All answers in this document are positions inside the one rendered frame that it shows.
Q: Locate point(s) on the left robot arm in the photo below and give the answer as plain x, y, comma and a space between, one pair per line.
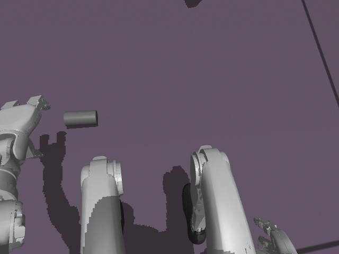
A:
13, 149

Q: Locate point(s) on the can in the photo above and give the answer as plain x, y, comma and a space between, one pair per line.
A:
74, 118

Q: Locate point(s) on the left robot hand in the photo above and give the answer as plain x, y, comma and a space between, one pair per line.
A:
24, 118

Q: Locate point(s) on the right robot foot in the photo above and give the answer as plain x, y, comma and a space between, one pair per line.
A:
194, 237

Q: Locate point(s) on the right robot hand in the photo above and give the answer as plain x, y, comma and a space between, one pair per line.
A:
279, 242

